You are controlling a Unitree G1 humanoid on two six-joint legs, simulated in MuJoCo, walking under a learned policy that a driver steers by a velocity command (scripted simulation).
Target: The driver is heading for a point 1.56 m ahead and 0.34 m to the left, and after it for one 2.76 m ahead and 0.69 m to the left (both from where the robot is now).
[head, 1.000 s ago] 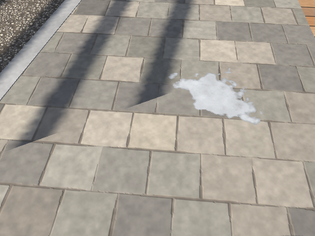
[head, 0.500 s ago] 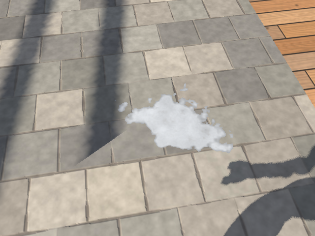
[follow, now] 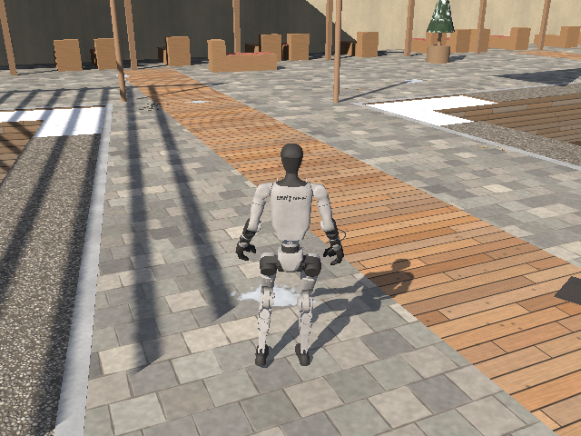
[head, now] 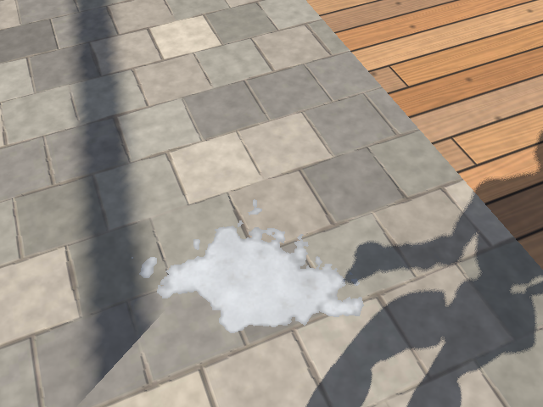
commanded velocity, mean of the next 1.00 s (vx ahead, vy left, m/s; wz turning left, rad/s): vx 0.60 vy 0.00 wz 0.21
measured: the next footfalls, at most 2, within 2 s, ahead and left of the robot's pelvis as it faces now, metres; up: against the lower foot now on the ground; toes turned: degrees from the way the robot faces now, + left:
left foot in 0.08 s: +0.06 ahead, +0.16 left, +0.00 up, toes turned -2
right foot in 0.50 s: +0.16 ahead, -0.11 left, +0.00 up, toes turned -3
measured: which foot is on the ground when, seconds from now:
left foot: up 0.00-0.06, down 0.08-0.50, up 0.52-0.94, down 0.96-1.00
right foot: down 0.00-0.22, up 0.24-0.48, down 0.50-0.96, up 0.98-1.00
